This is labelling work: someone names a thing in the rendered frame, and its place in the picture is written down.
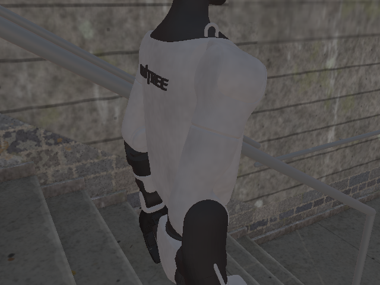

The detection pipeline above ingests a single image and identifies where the right robot forearm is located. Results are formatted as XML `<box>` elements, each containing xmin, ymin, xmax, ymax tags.
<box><xmin>175</xmin><ymin>199</ymin><xmax>229</xmax><ymax>285</ymax></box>

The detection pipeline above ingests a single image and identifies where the humanoid robot head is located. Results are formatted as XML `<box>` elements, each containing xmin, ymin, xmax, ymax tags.
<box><xmin>150</xmin><ymin>0</ymin><xmax>228</xmax><ymax>42</ymax></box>

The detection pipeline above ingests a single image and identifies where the left robot hand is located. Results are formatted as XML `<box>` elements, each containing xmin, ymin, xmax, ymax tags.
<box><xmin>139</xmin><ymin>205</ymin><xmax>168</xmax><ymax>264</ymax></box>

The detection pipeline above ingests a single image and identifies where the robot torso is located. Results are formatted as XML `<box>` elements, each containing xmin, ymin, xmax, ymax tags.
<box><xmin>140</xmin><ymin>23</ymin><xmax>245</xmax><ymax>285</ymax></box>

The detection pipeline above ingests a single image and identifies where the left robot forearm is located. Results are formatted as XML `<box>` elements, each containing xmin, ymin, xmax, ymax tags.
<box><xmin>124</xmin><ymin>140</ymin><xmax>165</xmax><ymax>213</ymax></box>

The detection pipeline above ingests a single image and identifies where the robot right upper arm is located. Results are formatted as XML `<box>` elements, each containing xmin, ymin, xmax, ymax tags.
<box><xmin>168</xmin><ymin>39</ymin><xmax>267</xmax><ymax>236</ymax></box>

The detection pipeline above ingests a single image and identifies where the robot left upper arm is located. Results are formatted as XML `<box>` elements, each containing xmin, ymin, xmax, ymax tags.
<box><xmin>121</xmin><ymin>30</ymin><xmax>154</xmax><ymax>153</ymax></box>

